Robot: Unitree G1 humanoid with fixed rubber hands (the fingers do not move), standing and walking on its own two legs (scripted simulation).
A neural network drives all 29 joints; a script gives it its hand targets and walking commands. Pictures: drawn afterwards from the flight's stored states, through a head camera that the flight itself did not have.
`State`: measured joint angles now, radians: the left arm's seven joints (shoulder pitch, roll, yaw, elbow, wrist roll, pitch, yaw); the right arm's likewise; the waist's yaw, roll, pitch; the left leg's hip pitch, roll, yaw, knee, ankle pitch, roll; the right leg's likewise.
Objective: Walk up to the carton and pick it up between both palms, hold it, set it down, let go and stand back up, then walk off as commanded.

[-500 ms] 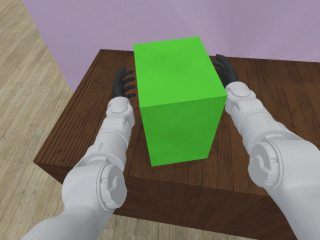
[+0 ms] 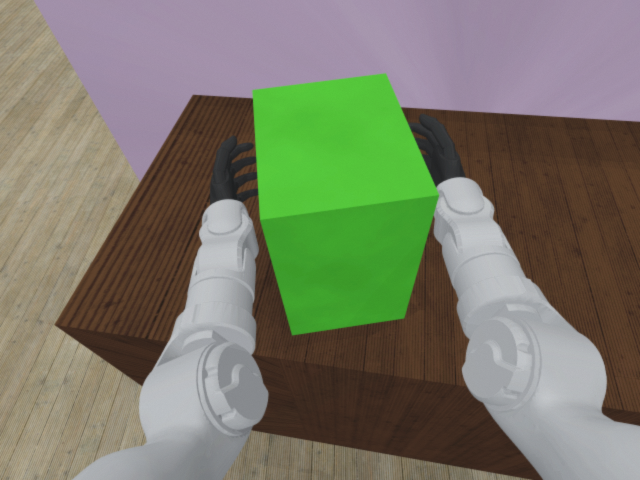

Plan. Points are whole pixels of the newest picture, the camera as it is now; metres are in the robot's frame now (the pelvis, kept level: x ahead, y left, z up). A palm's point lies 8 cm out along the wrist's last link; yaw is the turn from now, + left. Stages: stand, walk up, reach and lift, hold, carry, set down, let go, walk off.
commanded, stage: reach and lift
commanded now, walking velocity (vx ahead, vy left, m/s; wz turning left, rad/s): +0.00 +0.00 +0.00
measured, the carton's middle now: (335, 214) +0.47 +0.05 +0.04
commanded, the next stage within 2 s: none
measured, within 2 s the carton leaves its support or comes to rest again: leaves its support in 0.62 s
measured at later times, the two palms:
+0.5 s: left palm (226, 203) +0.43 +0.19 +0.10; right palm (442, 179) +0.47 -0.08 +0.12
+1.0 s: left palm (213, 221) +0.39 +0.19 +0.12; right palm (447, 197) +0.42 -0.08 +0.14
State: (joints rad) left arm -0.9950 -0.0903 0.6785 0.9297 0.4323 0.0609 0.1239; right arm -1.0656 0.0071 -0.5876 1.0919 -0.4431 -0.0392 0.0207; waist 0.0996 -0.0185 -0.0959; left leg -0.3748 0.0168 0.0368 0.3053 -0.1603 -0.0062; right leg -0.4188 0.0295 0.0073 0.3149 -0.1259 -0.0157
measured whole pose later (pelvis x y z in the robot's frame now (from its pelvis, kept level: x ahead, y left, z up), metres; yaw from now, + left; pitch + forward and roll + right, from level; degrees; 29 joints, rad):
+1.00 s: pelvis -0.02 +0.00 +0.00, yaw +0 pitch +8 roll +0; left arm -0.90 -0.12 0.63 0.85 0.44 0.13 0.15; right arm -0.98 0.05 -0.59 1.08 -0.44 -0.08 0.00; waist 0.09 -0.03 -0.10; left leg -0.30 0.02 0.04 0.31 -0.15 -0.01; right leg -0.33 0.03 0.01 0.29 -0.10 -0.02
